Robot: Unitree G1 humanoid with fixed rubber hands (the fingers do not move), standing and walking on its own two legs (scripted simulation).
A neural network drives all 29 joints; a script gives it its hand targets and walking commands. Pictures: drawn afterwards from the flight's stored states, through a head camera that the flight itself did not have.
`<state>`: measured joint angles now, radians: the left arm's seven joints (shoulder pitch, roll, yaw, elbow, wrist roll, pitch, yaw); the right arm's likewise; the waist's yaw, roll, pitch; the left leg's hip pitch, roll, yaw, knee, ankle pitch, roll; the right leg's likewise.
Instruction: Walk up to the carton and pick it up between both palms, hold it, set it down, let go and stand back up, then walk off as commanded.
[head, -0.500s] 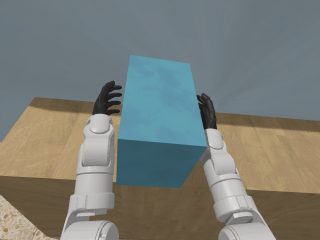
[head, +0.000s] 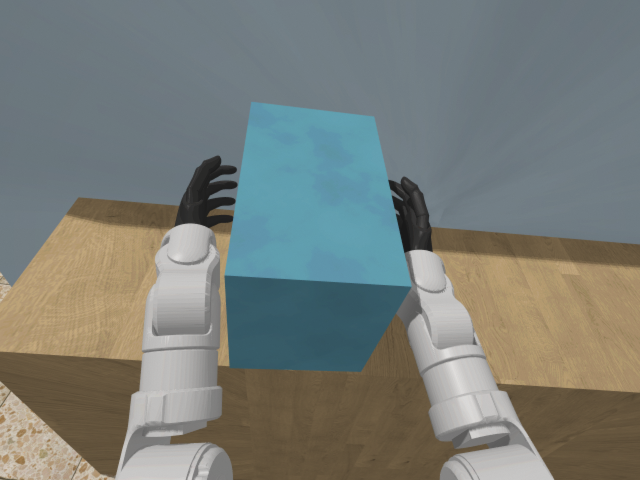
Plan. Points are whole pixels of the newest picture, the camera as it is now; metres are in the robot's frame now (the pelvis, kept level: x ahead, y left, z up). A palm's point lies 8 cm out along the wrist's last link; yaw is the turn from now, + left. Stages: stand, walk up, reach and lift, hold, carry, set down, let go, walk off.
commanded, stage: reach and lift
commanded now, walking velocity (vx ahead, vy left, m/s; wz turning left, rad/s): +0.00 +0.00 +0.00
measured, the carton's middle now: (305, 235) +0.39 -0.01 +0.13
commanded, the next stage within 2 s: hold in 0.18 s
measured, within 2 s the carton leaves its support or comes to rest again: neither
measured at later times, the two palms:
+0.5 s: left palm (187, 221) +0.36 +0.12 +0.18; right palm (412, 239) +0.35 -0.13 +0.16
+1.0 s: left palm (178, 217) +0.36 +0.13 +0.19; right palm (406, 231) +0.36 -0.12 +0.17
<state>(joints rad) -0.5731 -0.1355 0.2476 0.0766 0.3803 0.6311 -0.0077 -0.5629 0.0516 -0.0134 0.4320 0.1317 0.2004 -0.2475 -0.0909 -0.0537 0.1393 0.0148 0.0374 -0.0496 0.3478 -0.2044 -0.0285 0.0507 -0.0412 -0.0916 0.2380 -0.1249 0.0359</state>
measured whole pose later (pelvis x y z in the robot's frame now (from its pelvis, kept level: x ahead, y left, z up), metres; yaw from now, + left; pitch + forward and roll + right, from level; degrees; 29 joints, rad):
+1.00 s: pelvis -0.01 +0.00 +0.00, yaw +1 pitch -11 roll -1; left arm -0.64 -0.12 0.29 0.06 0.42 0.72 -0.05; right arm -0.66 0.05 -0.01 0.49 0.14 0.25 -0.25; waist -0.08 -0.06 0.15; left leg 0.04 0.04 -0.06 0.34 -0.19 -0.03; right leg 0.07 -0.04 -0.10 0.25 -0.12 0.03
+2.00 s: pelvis -0.01 -0.01 +0.00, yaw +0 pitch -11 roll -1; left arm -0.61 -0.12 0.28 0.00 0.42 0.74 -0.05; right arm -0.63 0.04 0.02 0.43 0.16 0.26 -0.26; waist -0.08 -0.06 0.16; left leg 0.05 0.04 -0.05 0.34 -0.19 -0.04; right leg 0.07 -0.04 -0.10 0.25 -0.12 0.03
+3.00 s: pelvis -0.01 -0.01 +0.00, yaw +0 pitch -11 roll -1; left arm -0.60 -0.12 0.27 -0.02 0.42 0.75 -0.06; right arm -0.63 0.04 0.03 0.43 0.17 0.25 -0.26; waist -0.08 -0.06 0.17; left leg 0.05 0.04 -0.06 0.33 -0.19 -0.04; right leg 0.08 -0.04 -0.10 0.25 -0.13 0.02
